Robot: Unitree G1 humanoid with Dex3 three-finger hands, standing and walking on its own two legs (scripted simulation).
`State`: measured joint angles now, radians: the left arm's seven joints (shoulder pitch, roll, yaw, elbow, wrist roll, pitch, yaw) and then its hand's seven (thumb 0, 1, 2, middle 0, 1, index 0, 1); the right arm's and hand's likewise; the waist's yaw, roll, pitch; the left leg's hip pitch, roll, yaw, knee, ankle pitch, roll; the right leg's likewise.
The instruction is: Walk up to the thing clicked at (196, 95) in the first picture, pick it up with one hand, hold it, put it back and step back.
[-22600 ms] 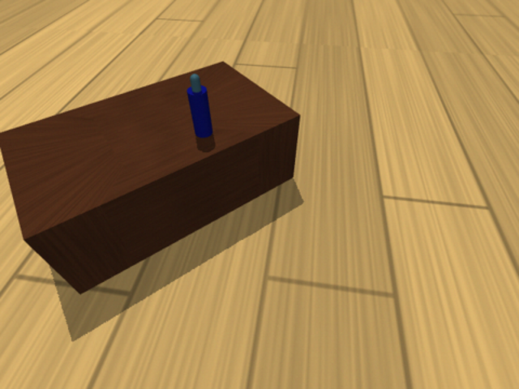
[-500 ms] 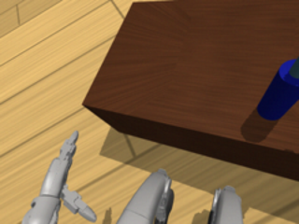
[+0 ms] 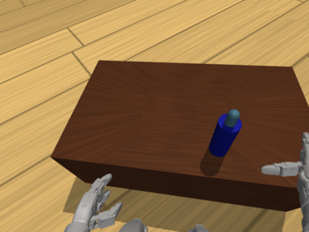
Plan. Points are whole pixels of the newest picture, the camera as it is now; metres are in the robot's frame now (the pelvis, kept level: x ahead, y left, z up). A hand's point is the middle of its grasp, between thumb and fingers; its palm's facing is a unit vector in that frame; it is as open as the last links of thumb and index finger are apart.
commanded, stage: home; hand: right
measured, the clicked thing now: (225, 133) +0.49 -0.18 -0.16
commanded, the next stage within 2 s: none
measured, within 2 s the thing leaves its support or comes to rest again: neither
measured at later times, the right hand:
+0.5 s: hand out of the picture +0.16 -0.16 -0.05, palm faces +0.16 +0.96 -0.24, open 17.4 cm
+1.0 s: hand out of the picture +0.13 -0.18 -0.07, palm faces -0.02 +0.93 -0.35, open 17.5 cm
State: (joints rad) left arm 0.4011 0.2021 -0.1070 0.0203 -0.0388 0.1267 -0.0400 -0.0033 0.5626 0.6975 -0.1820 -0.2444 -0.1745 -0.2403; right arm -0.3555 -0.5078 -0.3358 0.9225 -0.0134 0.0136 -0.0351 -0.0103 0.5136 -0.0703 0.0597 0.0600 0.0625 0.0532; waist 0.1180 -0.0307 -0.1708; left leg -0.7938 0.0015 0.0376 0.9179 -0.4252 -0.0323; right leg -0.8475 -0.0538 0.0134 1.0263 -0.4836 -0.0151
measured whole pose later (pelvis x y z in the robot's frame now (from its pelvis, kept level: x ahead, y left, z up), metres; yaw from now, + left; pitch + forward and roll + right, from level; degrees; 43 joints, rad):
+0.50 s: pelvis +0.00 +0.03 +0.02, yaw -2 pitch +7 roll +1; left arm 0.30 0.20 -0.05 0.43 -0.05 0.08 0.11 0.01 0.90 0.89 -0.21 -0.30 -0.20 -0.29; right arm 0.44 -0.19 0.01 0.16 0.05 0.08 -0.12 -0.01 0.54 -0.06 0.06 0.06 0.06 0.05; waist 0.02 -0.04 -0.10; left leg -0.55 0.01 0.05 0.85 -0.43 -0.01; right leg -0.58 -0.05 0.02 0.89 -0.44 0.02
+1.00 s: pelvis -0.01 +0.03 +0.03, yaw -3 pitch +2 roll +1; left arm 0.19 0.28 -0.02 0.68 0.08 -0.01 0.05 0.01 0.90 0.90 -0.21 -0.30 -0.20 -0.30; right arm 0.30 -0.27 0.03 0.48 -0.07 0.04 -0.03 -0.01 0.55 -0.05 0.06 0.05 0.06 0.05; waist 0.01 -0.05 -0.02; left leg -0.44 0.01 0.06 0.81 -0.40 0.00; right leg -0.47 -0.04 0.03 0.84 -0.41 0.02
